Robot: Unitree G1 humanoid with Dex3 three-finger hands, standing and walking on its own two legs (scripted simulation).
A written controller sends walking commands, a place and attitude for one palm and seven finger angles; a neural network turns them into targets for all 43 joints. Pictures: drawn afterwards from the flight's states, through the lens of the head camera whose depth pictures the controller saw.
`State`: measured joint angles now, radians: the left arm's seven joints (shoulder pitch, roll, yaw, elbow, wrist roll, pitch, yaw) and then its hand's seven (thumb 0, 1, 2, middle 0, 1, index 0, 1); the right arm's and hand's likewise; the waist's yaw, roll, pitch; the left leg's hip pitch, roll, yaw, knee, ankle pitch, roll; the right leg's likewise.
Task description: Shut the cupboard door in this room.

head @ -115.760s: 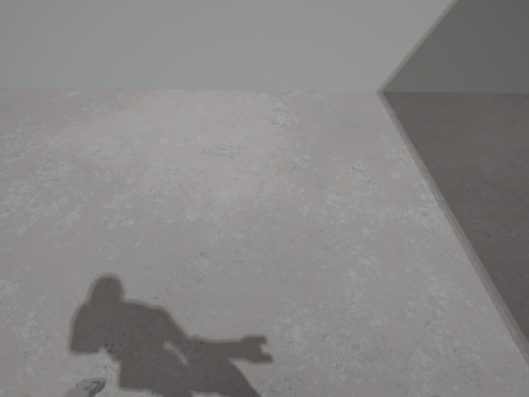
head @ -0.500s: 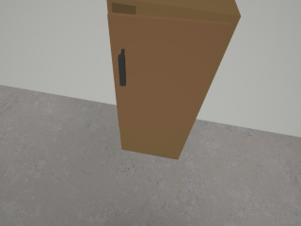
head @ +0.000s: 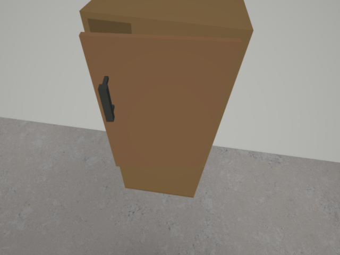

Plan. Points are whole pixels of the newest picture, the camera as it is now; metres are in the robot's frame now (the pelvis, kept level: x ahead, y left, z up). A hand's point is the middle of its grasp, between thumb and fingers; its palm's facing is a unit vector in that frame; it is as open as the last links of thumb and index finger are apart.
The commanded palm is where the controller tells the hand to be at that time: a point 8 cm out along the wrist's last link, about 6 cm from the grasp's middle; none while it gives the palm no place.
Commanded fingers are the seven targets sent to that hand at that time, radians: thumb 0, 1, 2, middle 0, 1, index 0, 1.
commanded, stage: come to a stop and stand still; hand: left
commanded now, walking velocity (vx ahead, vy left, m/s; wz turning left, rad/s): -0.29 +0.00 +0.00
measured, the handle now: (108, 99) +0.50 +0.20 +0.08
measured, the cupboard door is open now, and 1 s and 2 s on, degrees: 9 9 9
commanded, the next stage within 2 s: look again from close up in 1.12 s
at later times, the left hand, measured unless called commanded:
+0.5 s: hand out of the picture +0.04 +0.18 -0.17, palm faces +0.01 -0.97 -0.24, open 7.4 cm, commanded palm none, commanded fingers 0.00 0.90 0.90 -0.20 -0.30 -0.20 -0.30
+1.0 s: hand out of the picture -0.02 +0.24 -0.16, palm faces -0.05 -0.96 -0.27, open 7.4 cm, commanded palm none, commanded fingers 0.00 0.90 0.90 -0.20 -0.30 -0.20 -0.30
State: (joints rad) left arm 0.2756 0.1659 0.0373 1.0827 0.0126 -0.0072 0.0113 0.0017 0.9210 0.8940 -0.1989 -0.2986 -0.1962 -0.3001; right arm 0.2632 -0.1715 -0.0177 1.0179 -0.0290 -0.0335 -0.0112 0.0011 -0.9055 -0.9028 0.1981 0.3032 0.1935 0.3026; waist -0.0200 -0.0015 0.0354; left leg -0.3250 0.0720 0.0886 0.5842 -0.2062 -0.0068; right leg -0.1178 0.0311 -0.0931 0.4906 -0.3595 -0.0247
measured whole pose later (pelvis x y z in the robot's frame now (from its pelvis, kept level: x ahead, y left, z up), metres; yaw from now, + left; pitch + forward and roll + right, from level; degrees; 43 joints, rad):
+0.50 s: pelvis +0.00 -0.01 +0.00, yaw -1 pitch -2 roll +0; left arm 0.25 0.18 0.02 1.04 0.02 0.03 0.04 0.00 0.91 0.89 -0.20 -0.30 -0.20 -0.30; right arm 0.18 -0.20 -0.03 1.04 -0.01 0.04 -0.03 0.00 -0.91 -0.90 0.20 0.30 0.20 0.30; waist -0.01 0.00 0.06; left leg -0.25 0.03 0.04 0.59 -0.26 -0.01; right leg -0.12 0.01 -0.06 0.56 -0.41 -0.03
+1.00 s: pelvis -0.05 +0.04 +0.00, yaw -3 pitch -1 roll +0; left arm 0.30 0.21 0.00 1.01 0.02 0.02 0.03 0.00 0.91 0.89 -0.20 -0.30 -0.19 -0.30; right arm 0.29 -0.18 0.00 1.02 -0.02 0.02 0.00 0.00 -0.92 -0.90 0.20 0.30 0.20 0.30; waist -0.01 0.03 0.03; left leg -0.31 -0.04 0.06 0.49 -0.17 0.06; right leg -0.22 -0.03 0.02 0.54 -0.34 -0.01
